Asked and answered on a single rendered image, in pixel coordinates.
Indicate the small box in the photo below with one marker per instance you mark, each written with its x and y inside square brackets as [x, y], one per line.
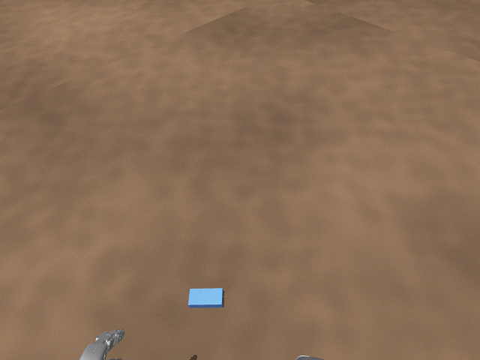
[206, 298]

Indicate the left robot hand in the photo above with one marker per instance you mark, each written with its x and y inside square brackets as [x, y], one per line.
[103, 344]

